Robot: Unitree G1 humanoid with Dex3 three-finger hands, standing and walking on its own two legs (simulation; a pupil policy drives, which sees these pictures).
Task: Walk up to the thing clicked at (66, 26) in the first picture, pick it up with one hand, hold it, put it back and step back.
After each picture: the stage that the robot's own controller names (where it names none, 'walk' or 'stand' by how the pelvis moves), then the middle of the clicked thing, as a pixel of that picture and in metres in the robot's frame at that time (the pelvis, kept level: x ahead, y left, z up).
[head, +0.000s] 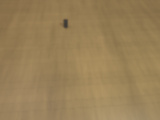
stand; (65, 23) +1.90 +0.21 -0.72
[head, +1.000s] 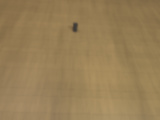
walk; (75, 27) +1.77 +0.12 -0.70
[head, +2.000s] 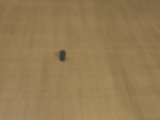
walk; (62, 55) +1.19 +0.13 -0.70
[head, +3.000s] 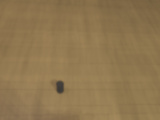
walk; (60, 87) +0.77 +0.15 -0.70
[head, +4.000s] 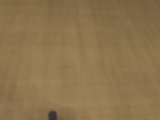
walk; (52, 117) +0.52 +0.15 -0.71
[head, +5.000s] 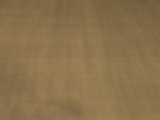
stand; out of the picture +0.41 +0.16 -0.72
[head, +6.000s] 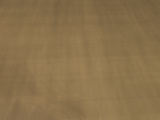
stand; out of the picture +0.38 +0.16 -0.72
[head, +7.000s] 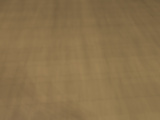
stand; out of the picture +0.41 +0.17 -0.73
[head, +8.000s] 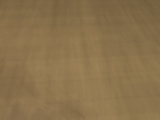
stand; out of the picture +0.39 +0.18 -0.73
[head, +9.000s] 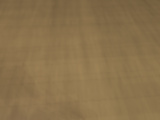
stand; out of the picture +0.38 +0.18 -0.73
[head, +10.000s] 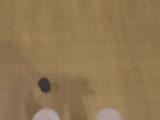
go down; (44, 85) +0.45 +0.17 -0.49
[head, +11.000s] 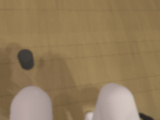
go down; (26, 60) +0.49 +0.20 -0.31
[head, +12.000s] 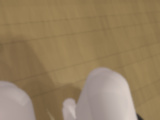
close in; out of the picture +0.47 +0.24 -0.24
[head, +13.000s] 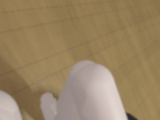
close; out of the picture +0.46 +0.27 -0.23
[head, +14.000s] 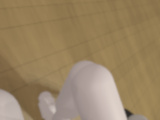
lift; out of the picture +0.45 +0.25 -0.24
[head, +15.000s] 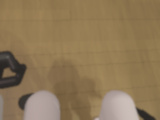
hold; (29, 101) +0.30 +0.21 -0.31
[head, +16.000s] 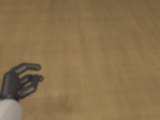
hold; out of the picture +0.33 +0.14 -0.69
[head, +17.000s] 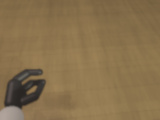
hold; out of the picture +0.34 +0.16 -0.70
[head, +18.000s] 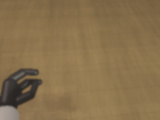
stand; out of the picture +0.33 +0.16 -0.70
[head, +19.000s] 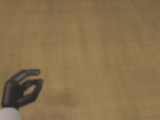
stand; out of the picture +0.34 +0.16 -0.70
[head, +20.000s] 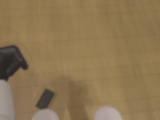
crouch; (45, 100) +0.37 +0.16 -0.51
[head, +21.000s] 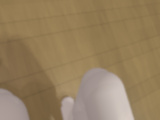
lower; out of the picture +0.39 +0.21 -0.28
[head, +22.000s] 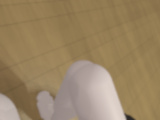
lower; out of the picture +0.38 +0.24 -0.26
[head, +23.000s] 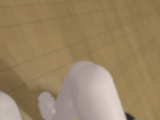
lower; out of the picture +0.38 +0.23 -0.26
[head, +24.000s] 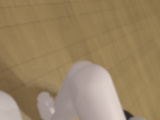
lower; out of the picture +0.38 +0.23 -0.26
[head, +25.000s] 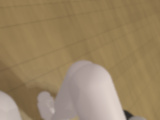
lower; out of the picture +0.38 +0.23 -0.26
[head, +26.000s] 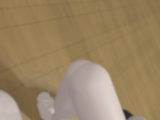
loosen; out of the picture +0.38 +0.23 -0.26
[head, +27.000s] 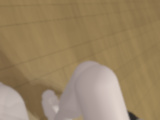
stand; out of the picture +0.39 +0.23 -0.26
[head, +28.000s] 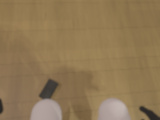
walk; (48, 90) +0.39 +0.16 -0.47
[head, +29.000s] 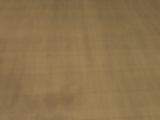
stand; out of the picture +0.33 +0.13 -0.69
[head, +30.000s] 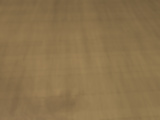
stand; out of the picture +0.34 +0.15 -0.69
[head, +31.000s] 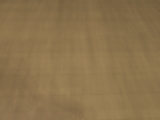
stand; out of the picture +0.33 +0.13 -0.73
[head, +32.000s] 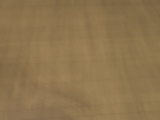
walk; out of the picture +0.36 +0.12 -0.74
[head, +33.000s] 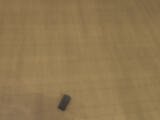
walk; (64, 102) +0.55 +0.07 -0.74
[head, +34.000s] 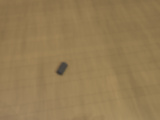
walk; (62, 68) +0.89 +0.20 -0.71
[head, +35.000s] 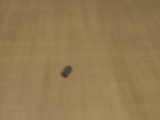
stand; (66, 71) +0.98 +0.13 -0.73
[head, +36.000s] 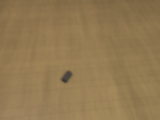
stand; (67, 76) +0.99 +0.14 -0.75
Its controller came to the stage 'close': yes
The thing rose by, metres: 0.18
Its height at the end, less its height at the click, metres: -0.02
